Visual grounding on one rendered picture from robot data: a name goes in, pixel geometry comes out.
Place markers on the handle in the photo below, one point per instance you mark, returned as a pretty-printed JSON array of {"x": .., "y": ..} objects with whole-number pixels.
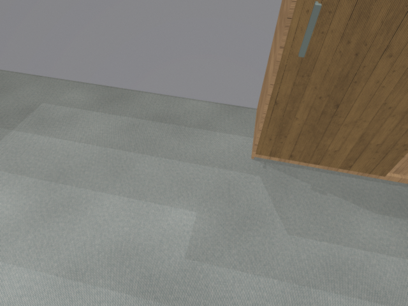
[{"x": 310, "y": 28}]

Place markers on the wardrobe door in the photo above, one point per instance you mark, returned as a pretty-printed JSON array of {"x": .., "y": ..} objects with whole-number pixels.
[
  {"x": 345, "y": 104},
  {"x": 401, "y": 167}
]

